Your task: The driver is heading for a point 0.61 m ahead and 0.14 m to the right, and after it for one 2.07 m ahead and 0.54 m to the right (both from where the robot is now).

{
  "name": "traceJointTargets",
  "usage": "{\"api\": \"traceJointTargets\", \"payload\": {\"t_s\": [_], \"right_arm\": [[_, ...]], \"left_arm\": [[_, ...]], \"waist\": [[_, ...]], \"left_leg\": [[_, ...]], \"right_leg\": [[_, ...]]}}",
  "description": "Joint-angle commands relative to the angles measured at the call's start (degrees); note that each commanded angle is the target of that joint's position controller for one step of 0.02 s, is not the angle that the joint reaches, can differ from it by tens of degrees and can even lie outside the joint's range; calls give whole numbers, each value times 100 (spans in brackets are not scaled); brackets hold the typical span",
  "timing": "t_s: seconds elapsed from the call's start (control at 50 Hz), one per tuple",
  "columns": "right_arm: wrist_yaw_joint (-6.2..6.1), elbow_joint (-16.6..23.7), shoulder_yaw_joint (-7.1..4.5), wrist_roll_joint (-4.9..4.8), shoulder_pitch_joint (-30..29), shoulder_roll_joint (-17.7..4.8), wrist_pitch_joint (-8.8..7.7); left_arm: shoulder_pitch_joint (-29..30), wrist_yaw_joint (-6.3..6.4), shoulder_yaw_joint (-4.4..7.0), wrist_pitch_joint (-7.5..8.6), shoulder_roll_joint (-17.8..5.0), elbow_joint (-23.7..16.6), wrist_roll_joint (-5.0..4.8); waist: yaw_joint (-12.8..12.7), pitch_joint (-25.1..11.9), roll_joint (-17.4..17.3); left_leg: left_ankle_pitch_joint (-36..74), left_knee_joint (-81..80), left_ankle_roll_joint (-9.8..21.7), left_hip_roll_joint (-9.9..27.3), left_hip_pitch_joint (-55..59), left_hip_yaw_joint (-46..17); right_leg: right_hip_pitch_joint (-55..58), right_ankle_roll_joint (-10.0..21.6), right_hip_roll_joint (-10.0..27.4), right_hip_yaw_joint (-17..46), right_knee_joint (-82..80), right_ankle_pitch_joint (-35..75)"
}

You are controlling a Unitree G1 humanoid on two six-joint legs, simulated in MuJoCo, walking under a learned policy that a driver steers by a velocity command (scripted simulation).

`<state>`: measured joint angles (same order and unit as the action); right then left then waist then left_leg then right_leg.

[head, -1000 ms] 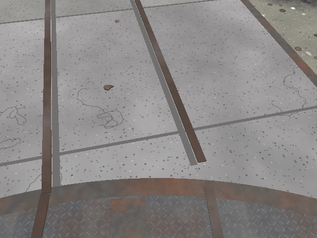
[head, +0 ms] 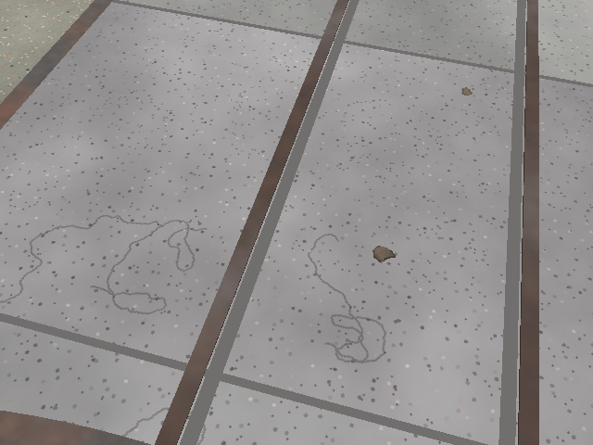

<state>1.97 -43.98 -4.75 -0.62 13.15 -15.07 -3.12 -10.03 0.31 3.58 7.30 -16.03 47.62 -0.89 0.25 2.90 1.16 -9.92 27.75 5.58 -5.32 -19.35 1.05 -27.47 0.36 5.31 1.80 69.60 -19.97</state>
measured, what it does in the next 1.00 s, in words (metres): walks ahead, turning right: right foot, then left foot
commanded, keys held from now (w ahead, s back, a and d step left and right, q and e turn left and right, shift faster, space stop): w+e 0.66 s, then e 0.24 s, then no key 0.10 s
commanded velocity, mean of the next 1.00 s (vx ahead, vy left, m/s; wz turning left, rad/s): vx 0.42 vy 0.00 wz -0.35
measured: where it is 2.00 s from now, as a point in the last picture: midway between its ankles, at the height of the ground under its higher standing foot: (348, 384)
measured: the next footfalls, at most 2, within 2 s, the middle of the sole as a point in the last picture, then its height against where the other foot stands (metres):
right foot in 0.42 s outside the picture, level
left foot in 0.88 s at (315, 338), level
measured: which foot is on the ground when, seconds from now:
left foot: down 0.00-0.44, up 0.46-0.86, down 0.88-1.00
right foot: up 0.00-0.40, down 0.42-0.88, up 0.90-1.00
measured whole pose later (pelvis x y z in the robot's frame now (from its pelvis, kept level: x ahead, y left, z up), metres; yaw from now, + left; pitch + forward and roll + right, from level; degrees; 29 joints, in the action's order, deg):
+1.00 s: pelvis +0.53 -0.07 -0.01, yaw -27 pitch +3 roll +0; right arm -0.5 -38.1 -2.0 1.4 4.6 -13.8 -3.4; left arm -15.3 1.6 3.9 -1.4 -18.1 38.9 -1.0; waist -1.5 1.8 1.7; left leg -6.0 29.3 0.9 -0.7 -25.9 -0.6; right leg -26.2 -2.8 -4.7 6.2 68.6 -31.7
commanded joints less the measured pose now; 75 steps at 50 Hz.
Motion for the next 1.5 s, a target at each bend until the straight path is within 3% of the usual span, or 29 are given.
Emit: {"api": "traceJointTargets", "payload": {"t_s": [0.02, 0.18, 0.3, 0.4, 0.42, 0.44, 0.46, 0.48, 0.5, 0.52, 0.54, 0.62, 0.72, 0.84, 0.86, 0.88, 0.9, 0.92, 0.96, 1.02, 1.1, 1.2, 1.22, 1.24, 1.26, 1.3, 1.4, 1.48, 1.5], "right_arm": [[-59, 398, -79, 42, -97, -495, -176], [-214, -32, -56, 80, 492, -711, -265], [-247, -352, -59, 82, 768, -753, -193], [-386, -256, -102, 72, 476, -1056, 3], [-413, -200, -91, 47, 335, -1094, 16], [-422, -36, 15, 165, 428, -872, -70], [-270, 89, 247, 185, 1045, -138, -260], [-153, 125, 127, 37, 571, -782, -472], [-101, 334, 112, -140, 30, -877, -562], [-123, 394, 133, -69, -181, -778, -591], [-169, 394, 73, 68, -246, -833, -552], [-239, 503, 84, 163, 3, -599, -303], [-259, 783, 177, 182, -995, -374, -299], [-173, 843, -2, 108, -921, -732, -361], [-188, 788, -40, 156, -619, -804, -400], [-241, 778, -112, 278, -103, -1134, -412], [-275, 822, -110, 394, 83, -1275, -317], [-240, 735, -140, 191, 191, -1190, -211], [-280, 896, 41, 168, -285, -607, -51], [-265, 838, 92, 237, -781, -638, 75], [-208, 641, 118, 174, -821, -548, 71], [-127, 491, 138, -1, -583, -638, 173], [-106, 502, 171, 37, -520, -560, 152], [-90, 589, 172, 42, -403, -461, 122], [-123, 600, 149, 30, -515, -528, 116], [-170, 553, 32, 21, -465, -662, 189], [-103, 731, 18, -47, -356, -420, 372], [-3, 723, -54, -56, -22, -478, 444], [-48, 757, -130, -3, 60, -666, 445]], "left_arm": [[-473, -11, 155, -85, -503, -182, 78], [661, -93, 39, -167, -271, -479, 2], [1296, -320, -38, -135, -197, -831, -58], [286, -431, 142, -174, -588, -837, -14], [-606, -377, 285, -188, -872, -664, -11], [-1450, -262, 410, -243, -1383, -564, 33], [-1350, -280, 411, -203, -1501, -642, 12], [-1423, -253, 305, -242, -1016, -605, -10], [-1156, -213, 247, -260, -795, -687, 5], [-774, -218, 221, -262, -756, -781, 6], [-484, -208, 175, -261, -620, -884, 16], [-319, -122, 197, -260, -743, -1038, 40], [-680, 32, 284, -419, -956, -953, -32], [-640, 159, 277, -660, -814, -1057, -44], [-474, 163, 250, -662, -709, -1156, -38], [-438, 157, 146, -626, -392, -1333, 46], [-1605, 130, 41, -593, -29, -1250, 89], [-2009, 85, 95, -590, -630, -1174, 1], [-986, 151, 230, -798, -1013, -1187, -32], [-821, 174, 148, -996, -590, -1261, 5], [-798, 146, -30, -908, -156, -1194, 146], [-644, 89, 52, -891, -418, -1166, 201], [-669, 130, 105, -882, -713, -1279, 278], [-497, 160, 224, -906, -1140, -1280, 289], [-469, 152, 219, -897, -951, -1233, 290], [-75, 189, 212, -814, -832, -1355, 243], [-2, 273, 281, -713, -847, -1354, 74], [153, 275, 333, -847, -886, -1304, -58], [-153, 254, 319, -830, -755, -1196, -37]], "waist": [[-205, -716, -220], [285, -159, -431], [530, 184, -360], [-173, -715, -765], [-675, -1149, -623], [-886, -1836, 263], [-334, -2531, 1615], [-701, -2476, 815], [-682, -1652, 477], [-411, -1043, -262], [-220, -759, -445], [132, -492, -8], [-243, -454, 290], [-46, -780, 648], [151, -912, 598], [305, -1568, 64], [-154, -2306, -1486], [-162, -2717, -1781], [99, -1616, -697], [-165, -785, -837], [-171, -1114, -974], [-226, -798, -880], [-208, -783, -512], [58, -575, 506], [-34, -538, 1042], [-16, -253, 1218], [-105, -532, 781], [69, -751, 764], [52, -757, 284]], "left_leg": [[1782, -1517, 1114, 1596, 1015, -1689], [1711, -1944, 513, 1396, 1324, -491], [2143, -1692, 431, 1836, 2559, -161], [6117, 331, 129, 1797, 2782, 273], [5789, 1568, -54, 1608, 2122, 434], [3346, 3508, -266, 1223, 646, 570], [-2105, 5431, -628, -84, -1801, -183], [-1967, 5693, -453, 322, -2421, -1031], [-1528, 5402, -370, 589, -2674, -917], [-1221, 4825, -370, 814, -2500, -792], [-1053, 4306, -438, 977, -2176, -726], [-743, 3231, -797, 1099, -1576, -508], [1138, 1040, -972, 552, -893, -248], [1079, -197, -698, 290, -294, -581], [1641, -561, -541, 478, 258, -556], [3099, -298, -142, 1461, 1568, -1272], [5184, 73, 892, 3030, 3236, -2902], [3625, -153, 1283, 3413, 3289, -3955], [1855, -468, 816, 2539, 2180, -2658], [1400, -985, 643, 1794, 424, -1499], [2161, -923, 771, 1642, 255, -1020], [-459, -832, 301, 1369, -361, -1359], [-1024, -560, -29, 1197, -755, -1317], [-1353, -105, -334, 617, -962, -648], [-1140, 455, -511, 398, -573, -212], [-1124, 1396, -556, 365, -716, -28], [-1898, 2168, -579, 682, -1095, -32], [-309, 457, -433, 322, 124, 457], [624, -120, -256, 415, 660, -18]], "right_leg": [[-737, -56, 384, 139, -462, 507], [-1216, 20, 181, -56, -2804, 2969], [-1770, 264, -132, -90, -3616, 2519], [-1, 735, -891, -832, -3652, 1224], [1383, 964, -922, -631, -4017, 1673], [3168, 1422, 260, 1061, -3997, 2115], [5079, 2652, 1553, 4388, -4709, 1494], [5146, 2309, 1286, 4184, -5023, 787], [4418, 2027, 1090, 3282, -5103, 833], [3394, 1863, 857, 2721, -5244, 1350], [2688, 1780, 675, 2343, -5361, 1904], [1385, 1819, 317, 1668, -5705, 2764], [894, 1249, -279, 998, -5235, 3385], [1731, 784, -152, 2038, -4006, 2779], [1625, 587, -369, 1974, -3514, 2589], [1026, 311, -713, 1595, -2242, 1565], [-358, -35, -1456, 1049, -674, -2341], [-868, -172, -1013, 927, 257, -2190], [-1202, -427, -699, 600, 654, -1255], [-345, -459, -536, 289, -156, -795], [757, -389, -432, 56, -2078, -447], [2104, -1, -544, -49, -4384, 967], [2424, 243, 62, 496, -4451, 1127], [1950, 594, 563, 852, -4590, 655], [1323, 806, 754, 1096, -5027, -11], [1185, 860, 938, 1162, -5083, 432], [1938, 1097, 1369, 895, -4529, 3441], [1656, 659, 1008, 164, -3890, 2823], [1250, 296, 728, -194, -3250, 1909]]}}
Keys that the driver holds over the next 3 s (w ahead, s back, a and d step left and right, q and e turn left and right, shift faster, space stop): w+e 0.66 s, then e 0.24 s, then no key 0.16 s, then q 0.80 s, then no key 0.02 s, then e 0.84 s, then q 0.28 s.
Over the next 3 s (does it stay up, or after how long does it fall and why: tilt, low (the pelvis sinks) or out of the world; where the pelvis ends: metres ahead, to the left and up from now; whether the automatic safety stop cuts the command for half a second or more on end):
stays up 0.54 -0.16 0.00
